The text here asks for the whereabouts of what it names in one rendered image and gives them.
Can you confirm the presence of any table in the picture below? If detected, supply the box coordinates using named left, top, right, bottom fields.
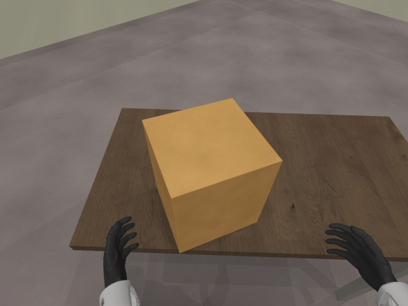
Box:
left=69, top=108, right=408, bottom=302

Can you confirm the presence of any right robot hand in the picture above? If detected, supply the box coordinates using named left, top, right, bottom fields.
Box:
left=325, top=223, right=397, bottom=292

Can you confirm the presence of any left robot forearm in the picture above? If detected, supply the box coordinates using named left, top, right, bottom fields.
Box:
left=99, top=280, right=142, bottom=306

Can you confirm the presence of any right robot forearm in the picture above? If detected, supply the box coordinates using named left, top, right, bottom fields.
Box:
left=375, top=282, right=408, bottom=306

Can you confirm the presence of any carton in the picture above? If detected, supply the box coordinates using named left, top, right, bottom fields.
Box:
left=142, top=98, right=282, bottom=253

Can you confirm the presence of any left robot hand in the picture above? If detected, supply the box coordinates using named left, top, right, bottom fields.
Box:
left=103, top=216, right=139, bottom=288

